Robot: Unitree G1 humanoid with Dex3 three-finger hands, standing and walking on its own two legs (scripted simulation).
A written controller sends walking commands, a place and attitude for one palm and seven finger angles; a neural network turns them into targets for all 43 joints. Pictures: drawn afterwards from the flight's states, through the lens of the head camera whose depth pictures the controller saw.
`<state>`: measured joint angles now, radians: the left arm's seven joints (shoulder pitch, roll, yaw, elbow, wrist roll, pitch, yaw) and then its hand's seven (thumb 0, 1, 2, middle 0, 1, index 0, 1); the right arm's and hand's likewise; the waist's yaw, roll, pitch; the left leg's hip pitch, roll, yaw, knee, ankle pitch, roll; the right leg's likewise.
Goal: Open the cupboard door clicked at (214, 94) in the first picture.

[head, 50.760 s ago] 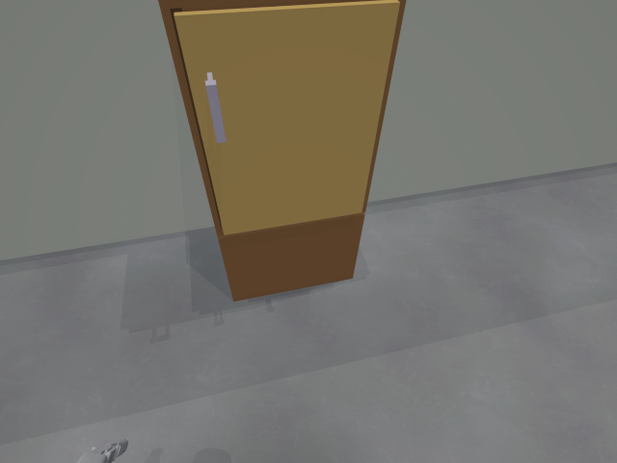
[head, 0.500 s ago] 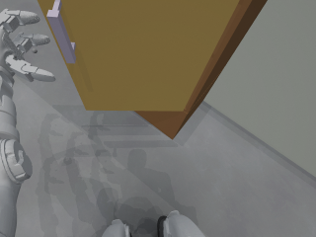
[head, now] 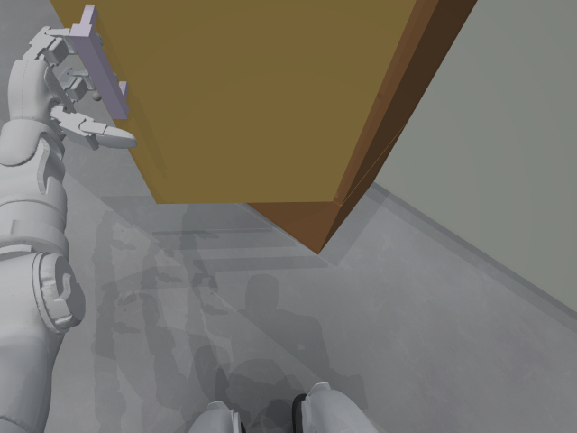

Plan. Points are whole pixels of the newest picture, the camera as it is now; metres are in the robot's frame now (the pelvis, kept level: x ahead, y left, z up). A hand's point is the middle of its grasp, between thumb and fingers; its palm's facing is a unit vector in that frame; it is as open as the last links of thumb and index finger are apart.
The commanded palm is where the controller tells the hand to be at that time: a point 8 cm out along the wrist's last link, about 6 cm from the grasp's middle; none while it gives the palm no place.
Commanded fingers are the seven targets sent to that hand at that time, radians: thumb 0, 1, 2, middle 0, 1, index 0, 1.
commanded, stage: slide the fingers in behind the handle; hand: left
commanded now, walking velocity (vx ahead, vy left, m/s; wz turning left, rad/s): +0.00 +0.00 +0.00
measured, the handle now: (106, 66) +0.58 +0.19 +0.11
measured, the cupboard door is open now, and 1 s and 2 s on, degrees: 40 40 43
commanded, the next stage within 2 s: close the thumb around the handle in 0.84 s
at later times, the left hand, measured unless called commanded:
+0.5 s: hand (120, 96) +0.53 +0.16 +0.10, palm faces -0.02 -1.00 +0.01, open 14.0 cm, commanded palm +0.51 +0.21 +0.10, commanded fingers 0.00 -0.50 0.30 -0.30 -1.20 -0.30 -1.20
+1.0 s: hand (121, 100) +0.52 +0.16 +0.10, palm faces -0.01 -1.00 -0.01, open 14.0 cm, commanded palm +0.50 +0.20 +0.10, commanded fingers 0.00 -0.28 0.40 -0.32 -1.22 -0.32 -1.22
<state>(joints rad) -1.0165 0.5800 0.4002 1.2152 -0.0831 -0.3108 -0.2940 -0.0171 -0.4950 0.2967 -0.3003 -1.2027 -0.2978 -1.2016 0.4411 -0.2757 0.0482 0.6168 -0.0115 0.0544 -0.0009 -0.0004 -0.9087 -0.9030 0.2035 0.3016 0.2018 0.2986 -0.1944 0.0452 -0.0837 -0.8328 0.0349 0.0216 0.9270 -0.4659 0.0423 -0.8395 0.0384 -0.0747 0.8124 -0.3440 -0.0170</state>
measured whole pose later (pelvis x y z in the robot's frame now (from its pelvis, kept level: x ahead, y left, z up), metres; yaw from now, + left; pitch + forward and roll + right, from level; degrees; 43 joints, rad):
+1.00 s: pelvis +0.00 +0.00 +0.00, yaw +1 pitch +21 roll -3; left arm -1.02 0.49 0.35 1.22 -0.08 -0.34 -0.21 -0.02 -0.49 0.30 -0.30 -1.20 -0.29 -1.20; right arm 0.43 -0.28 0.03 0.64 -0.02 0.02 0.00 0.00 -0.91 -0.90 0.20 0.30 0.20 0.30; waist -0.18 0.04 -0.09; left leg -0.82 0.02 0.02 0.92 -0.45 0.04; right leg -0.84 0.03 -0.07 0.82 -0.35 -0.02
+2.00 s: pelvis +0.00 -0.01 +0.01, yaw -1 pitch +20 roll -2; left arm -0.89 0.48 0.38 1.11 -0.11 -0.33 -0.25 0.00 0.75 0.79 -0.36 -1.34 -0.35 -1.35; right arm 0.44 -0.28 0.03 0.61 0.00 0.04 0.00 0.00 -0.91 -0.90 0.20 0.30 0.20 0.30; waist -0.16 0.05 -0.11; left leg -0.77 0.03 0.04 0.88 -0.45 0.03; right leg -0.80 0.04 -0.05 0.80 -0.34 -0.03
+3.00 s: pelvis +0.00 -0.05 +0.03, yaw +3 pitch +4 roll +0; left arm 0.16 -0.08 -0.26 -0.01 0.06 -0.11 0.51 -0.02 0.71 0.78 -0.34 -1.33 -0.35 -1.34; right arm 0.20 -0.19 -0.01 0.59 -0.04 0.03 -0.01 0.01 -0.91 -0.90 0.20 0.30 0.20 0.30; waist 0.00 0.05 -0.07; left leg -0.37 0.02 0.00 0.69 -0.39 -0.02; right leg -0.41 0.03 -0.09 0.69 -0.34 -0.08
